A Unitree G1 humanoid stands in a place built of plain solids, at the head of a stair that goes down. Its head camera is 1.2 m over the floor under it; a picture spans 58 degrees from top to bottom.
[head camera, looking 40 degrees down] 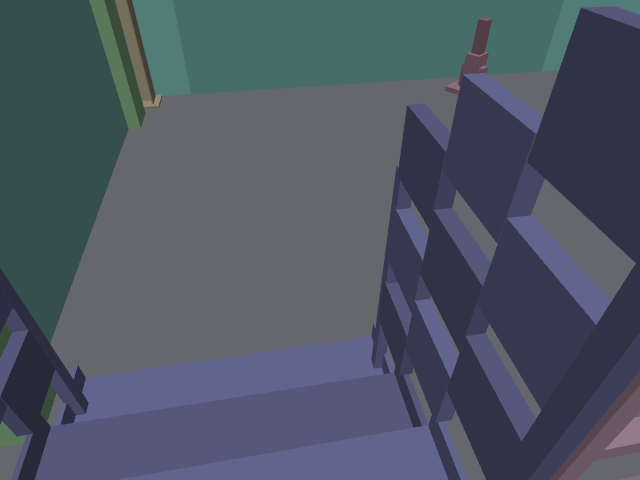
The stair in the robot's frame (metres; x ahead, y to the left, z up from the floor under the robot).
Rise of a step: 0.15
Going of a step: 0.30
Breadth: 1.32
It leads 10 degrees to the left of straight ahead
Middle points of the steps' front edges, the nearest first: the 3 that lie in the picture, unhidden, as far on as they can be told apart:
0.58 0.28 -0.15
0.87 0.33 -0.31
1.17 0.39 -0.46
